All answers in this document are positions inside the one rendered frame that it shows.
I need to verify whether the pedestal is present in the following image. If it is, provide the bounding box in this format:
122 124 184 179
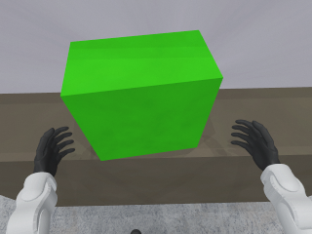
0 87 312 207

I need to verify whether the left robot hand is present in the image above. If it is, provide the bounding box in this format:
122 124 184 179
33 126 75 176

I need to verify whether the robot left forearm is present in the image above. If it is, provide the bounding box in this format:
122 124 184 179
6 172 58 234

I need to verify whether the robot right forearm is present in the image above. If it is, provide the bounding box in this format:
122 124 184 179
260 164 312 234

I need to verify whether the carton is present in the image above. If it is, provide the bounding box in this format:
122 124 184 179
60 29 223 161

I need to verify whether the right robot hand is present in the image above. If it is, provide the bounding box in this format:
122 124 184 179
230 119 281 171

